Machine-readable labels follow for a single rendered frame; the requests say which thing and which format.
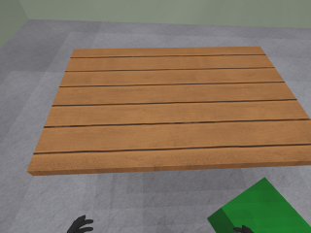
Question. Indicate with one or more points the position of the table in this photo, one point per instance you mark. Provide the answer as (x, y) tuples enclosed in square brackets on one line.
[(171, 109)]

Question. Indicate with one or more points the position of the robot left hand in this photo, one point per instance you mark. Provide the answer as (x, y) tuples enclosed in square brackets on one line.
[(79, 222)]

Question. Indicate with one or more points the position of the carton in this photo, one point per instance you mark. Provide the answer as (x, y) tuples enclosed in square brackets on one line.
[(262, 209)]

